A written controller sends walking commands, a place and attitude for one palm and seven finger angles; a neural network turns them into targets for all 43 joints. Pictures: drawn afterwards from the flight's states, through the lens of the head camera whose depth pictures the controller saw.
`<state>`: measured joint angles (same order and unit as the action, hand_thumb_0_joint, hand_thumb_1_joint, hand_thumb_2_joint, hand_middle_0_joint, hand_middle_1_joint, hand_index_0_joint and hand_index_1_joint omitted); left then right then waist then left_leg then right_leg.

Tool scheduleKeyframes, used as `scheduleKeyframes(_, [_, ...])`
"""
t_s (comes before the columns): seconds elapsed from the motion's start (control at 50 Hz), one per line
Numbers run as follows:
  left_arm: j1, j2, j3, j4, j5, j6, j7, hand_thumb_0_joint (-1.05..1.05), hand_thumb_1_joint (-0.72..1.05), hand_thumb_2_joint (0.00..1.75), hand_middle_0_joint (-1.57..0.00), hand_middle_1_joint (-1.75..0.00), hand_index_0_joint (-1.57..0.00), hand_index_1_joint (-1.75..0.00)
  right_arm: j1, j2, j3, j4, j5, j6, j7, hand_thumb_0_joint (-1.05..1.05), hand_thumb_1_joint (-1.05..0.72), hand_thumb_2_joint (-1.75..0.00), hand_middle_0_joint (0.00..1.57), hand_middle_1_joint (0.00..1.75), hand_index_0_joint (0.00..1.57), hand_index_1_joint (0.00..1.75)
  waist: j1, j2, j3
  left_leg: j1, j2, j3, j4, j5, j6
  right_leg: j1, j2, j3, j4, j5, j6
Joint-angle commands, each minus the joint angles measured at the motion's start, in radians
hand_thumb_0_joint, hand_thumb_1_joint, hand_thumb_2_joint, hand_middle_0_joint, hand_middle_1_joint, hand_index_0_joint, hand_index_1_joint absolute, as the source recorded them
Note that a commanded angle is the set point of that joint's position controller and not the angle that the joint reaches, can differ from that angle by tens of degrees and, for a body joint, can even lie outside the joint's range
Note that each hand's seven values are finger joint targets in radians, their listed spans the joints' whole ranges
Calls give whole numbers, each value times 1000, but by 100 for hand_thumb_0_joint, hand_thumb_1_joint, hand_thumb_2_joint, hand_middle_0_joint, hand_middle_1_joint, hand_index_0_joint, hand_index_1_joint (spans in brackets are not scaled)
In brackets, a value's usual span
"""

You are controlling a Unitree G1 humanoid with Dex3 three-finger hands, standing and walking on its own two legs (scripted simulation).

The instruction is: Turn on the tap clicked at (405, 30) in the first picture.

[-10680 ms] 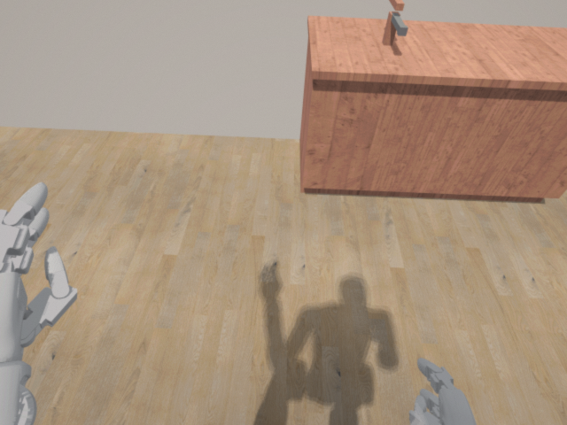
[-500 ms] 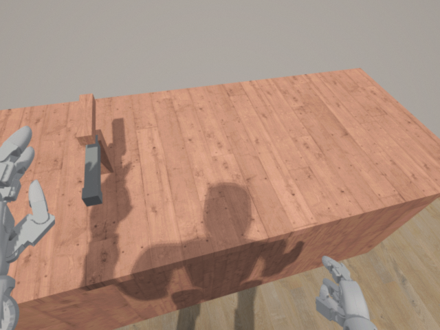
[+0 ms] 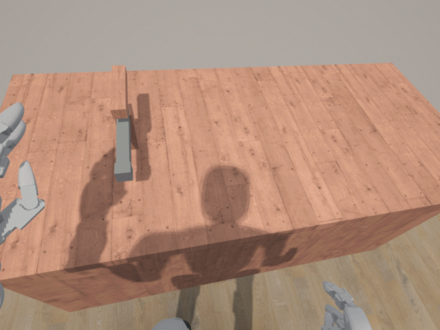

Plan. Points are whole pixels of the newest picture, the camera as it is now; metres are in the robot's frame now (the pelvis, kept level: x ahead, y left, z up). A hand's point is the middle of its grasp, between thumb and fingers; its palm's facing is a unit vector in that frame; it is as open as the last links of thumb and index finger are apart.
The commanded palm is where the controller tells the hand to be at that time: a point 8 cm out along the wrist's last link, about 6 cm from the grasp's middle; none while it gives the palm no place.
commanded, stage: look again from close up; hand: left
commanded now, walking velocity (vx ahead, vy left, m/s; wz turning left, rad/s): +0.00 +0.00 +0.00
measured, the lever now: (123, 171) +0.36 +0.22 +0.04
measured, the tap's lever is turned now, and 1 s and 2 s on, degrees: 0 0 0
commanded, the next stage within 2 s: shuffle to correct the standing spot in 0.12 s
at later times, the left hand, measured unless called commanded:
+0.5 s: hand (48, 208) +0.22 +0.24 +0.17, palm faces +0.30 -0.89 -0.34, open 7.4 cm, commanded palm +0.15 +0.27 +0.18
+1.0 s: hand (136, 202) +0.24 +0.15 +0.17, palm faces +0.20 -0.91 -0.36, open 7.4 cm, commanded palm +0.19 +0.20 +0.18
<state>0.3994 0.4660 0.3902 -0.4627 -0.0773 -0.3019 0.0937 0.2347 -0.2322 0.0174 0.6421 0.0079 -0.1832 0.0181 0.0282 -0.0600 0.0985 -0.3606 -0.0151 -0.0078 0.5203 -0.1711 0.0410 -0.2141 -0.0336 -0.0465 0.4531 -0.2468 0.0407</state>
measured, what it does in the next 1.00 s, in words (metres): shifts its weight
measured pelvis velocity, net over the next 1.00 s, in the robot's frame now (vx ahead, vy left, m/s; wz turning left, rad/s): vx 0.00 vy -0.06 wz -0.09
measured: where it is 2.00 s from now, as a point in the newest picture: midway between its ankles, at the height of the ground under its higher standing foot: outside the picture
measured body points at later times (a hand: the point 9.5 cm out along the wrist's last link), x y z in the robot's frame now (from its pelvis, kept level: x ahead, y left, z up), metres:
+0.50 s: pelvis -0.03 +0.00 +0.00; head +0.02 +0.04 +0.45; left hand +0.20 +0.29 +0.19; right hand +0.17 -0.20 -0.05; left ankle +0.06 +0.09 -0.74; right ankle -0.01 -0.15 -0.73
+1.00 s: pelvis +0.00 -0.06 +0.00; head +0.02 -0.05 +0.44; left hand +0.22 +0.19 +0.18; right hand +0.14 -0.32 -0.07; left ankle +0.06 +0.09 -0.74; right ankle -0.01 -0.16 -0.74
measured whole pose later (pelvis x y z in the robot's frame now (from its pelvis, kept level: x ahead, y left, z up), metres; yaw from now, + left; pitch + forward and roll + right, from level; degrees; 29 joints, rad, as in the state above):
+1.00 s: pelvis +0.00 -0.06 +0.00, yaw -5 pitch -1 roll -2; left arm 0.46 0.39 0.36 -0.54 -0.10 -0.15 0.05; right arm 0.24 -0.22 0.01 0.56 0.03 -0.09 -0.04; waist -0.03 -0.01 0.05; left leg -0.33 0.13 0.01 0.59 -0.23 -0.05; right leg -0.21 0.07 -0.07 0.51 -0.28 -0.05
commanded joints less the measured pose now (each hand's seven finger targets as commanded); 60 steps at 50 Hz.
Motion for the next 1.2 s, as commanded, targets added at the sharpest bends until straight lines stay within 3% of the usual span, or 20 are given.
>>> scheduleKeyframes(0.0, [-31, 167, 117, -255, -3, -79, 10, 0, 90, 90, -20, -30, -20, -30, -94, -144, -61, -167, 8, -76, -3, 0, -90, -90, 20, 30, 20, 30, 6, 208, -239, 177, 123, -138, -156, -3, -27, -29, -46, 24, -19, 24, -61])
scheduleKeyframes(0.08, [-40, 143, 116, -214, -13, -75, -1, 0, 90, 90, -20, -30, -20, -30, -85, -135, -61, -189, 7, -65, -13, 0, -90, -90, 20, 30, 20, 30, -8, 136, -190, 127, 135, -148, -185, -110, -31, -44, -55, 29, -54, -1, -55])
scheduleKeyframes(0.12, [-26, 113, 102, -198, -10, -68, -6, 0, 90, 90, -20, -30, -20, -30, -90, -130, -59, -196, 4, -57, -18, 0, -90, -90, 20, 30, 20, 30, -3, 150, -207, 146, 145, -153, -211, -130, -40, -47, -44, 19, -39, -6, -51])
scheduleKeyframes(0.2, [-52, 135, 116, -220, -5, -48, -4, 0, 90, 90, -20, -30, -20, -30, -120, -126, -54, -217, 14, -56, -24, 0, -90, -90, 20, 30, 20, 30, -1, 158, -211, 159, 150, -166, -243, -195, -49, -50, -42, 32, -36, -36, -49])
scheduleKeyframes(0.22, [-65, 84, 72, -228, -1, -46, -10, 0, 90, 90, -20, -30, -20, -30, -110, -114, -49, -218, 6, -52, -25, 0, -90, -90, 20, 30, 20, 30, -1, 153, -209, 158, 162, -168, -261, -217, -57, -50, -28, 28, -31, -21, -47])
scheduleKeyframes(0.3, [-127, 126, 104, -272, 6, -19, -7, 0, 90, 90, -20, -30, -20, -30, -136, -107, -54, -239, 12, -52, -27, 0, -90, -90, 20, 30, 20, 30, 4, 192, -231, 208, 213, -166, -278, -230, -66, -77, -8, 40, 13, -42, -38])
scheduleKeyframes(0.32, [-134, 74, 60, -277, 10, -15, -12, 0, 90, 90, -20, -30, -20, -30, -124, -101, -52, -241, 4, -45, -25, 0, -90, -90, 20, 30, 20, 30, -1, 202, -233, 207, 222, -160, -271, -232, -61, -81, 3, 33, 23, -29, -38])
scheduleKeyframes(0.34, [-150, 88, 66, -296, 9, -7, -12, 0, 90, 90, -20, -30, -20, -30, -122, -101, -59, -254, 10, -44, -22, 0, -90, -90, 20, 30, 20, 30, -5, 217, -233, 216, 234, -155, -259, -203, -55, -84, -2, 38, 27, -31, -37])
scheduleKeyframes(0.4, [-124, 103, 86, -290, 14, 23, -8, 0, 90, 90, -20, -30, -20, -30, -139, -101, -53, -263, 8, -33, -15, 0, -90, -90, 20, 30, 20, 30, 2, 218, -238, 215, 235, -145, -263, -242, -61, -72, 9, 25, 17, -43, -39])
scheduleKeyframes(0.42, [-123, 56, 48, -288, 13, 27, -14, 0, 90, 90, -20, -30, -20, -30, -134, -95, -46, -268, 3, -23, -15, 0, -90, -90, 20, 30, 20, 30, -5, 193, -217, 176, 234, -143, -264, -283, -52, -60, 15, 16, 4, -30, -38])
scheduleKeyframes(0.5, [-96, 113, 103, -300, 16, 47, -9, 0, 90, 90, -20, -30, -20, -30, -143, -95, -47, -284, 14, -5, -17, 0, -90, -90, 20, 30, 20, 30, -11, 198, -214, 150, 208, -99, -234, -332, -44, -32, 9, 10, -49, -56, -52])
scheduleKeyframes(0.52, [-85, 64, 64, -301, 11, 46, -14, 0, 90, 90, -20, -30, -20, -30, -139, -86, -40, -289, 8, 2, -19, 0, -90, -90, 20, 30, 20, 30, -15, 189, -205, 128, 205, -94, -223, -342, -36, -31, 11, 3, -58, -46, -52])
scheduleKeyframes(0.54, [-89, 80, 79, -311, 9, 46, -14, 0, 90, 90, -20, -30, -20, -30, -137, -88, -46, -295, 13, 3, -23, 0, -90, -90, 20, 30, 20, 30, -19, 210, -202, 119, 200, -82, -210, -331, -34, -26, 3, 8, -67, -57, -56])
scheduleKeyframes(0.6, [-37, 120, 115, -278, 3, 60, -10, 0, 90, 90, -20, -30, -20, -30, -140, -84, -40, -295, 19, 14, -32, 0, -90, -90, 20, 30, 20, 30, -24, 143, -179, 119, 176, -44, -154, -304, -39, -56, -14, 24, -104, -79, -67])
scheduleKeyframes(0.62, [-25, 73, 77, -267, -5, 61, -15, 0, 90, 90, -20, -30, -20, -30, -127, -79, -36, -290, 14, 21, -35, 0, -90, -90, 20, 30, 20, 30, -28, 117, -179, 112, 167, -28, -116, -292, -35, -64, -17, 29, -113, -70, -70])
scheduleKeyframes(0.68, [-11, 92, 100, -261, -19, 69, -18, 0, 90, 90, -20, -30, -20, -30, -112, -79, -43, -281, 18, 25, -46, 0, -90, -90, 20, 30, 20, 30, -35, 60, -184, 142, 148, 4, -18, -207, -39, -104, -49, 84, -129, -42, -89])
scheduleKeyframes(0.76, [-8, 96, 96, -277, -23, 75, -20, 0, 90, 90, -20, -30, -20, -30, -112, -87, -44, -273, 21, 26, -56, 0, -90, -90, 20, 30, 20, 30, -38, 103, -188, 149, 154, 4, 4, -133, -33, -96, -48, 83, -104, 26, -85])
scheduleKeyframes(0.9, [-2, 124, 109, -298, -27, 90, -19, 0, 90, 90, -20, -30, -20, -30, -125, -91, -39, -260, 24, 27, -66, 0, -90, -90, 20, 30, 20, 30, -38, 104, -174, 166, 154, 2, 20, -11, -31, -78, -51, 86, -82, 135, -87])
scheduleKeyframes(0.92, [10, 88, 80, -276, -31, 87, -24, 0, 90, 90, -20, -30, -20, -30, -111, -90, -37, -253, 17, 31, -67, 0, -90, -90, 20, 30, 20, 30, -39, 89, -169, 157, 156, 4, 26, -5, -26, -77, -40, 74, -89, 140, -81])
scheduleKeyframes(1.18, [28, 100, 93, -282, -39, 97, -46, 0, 90, 90, -20, -30, -20, -30, -106, -93, -47, -262, 13, 43, -69, 0, -90, -90, 20, 30, 20, 30, -31, 110, -211, 208, 189, -2, 3, 205, -24, -4, -31, 57, -77, 284, -52])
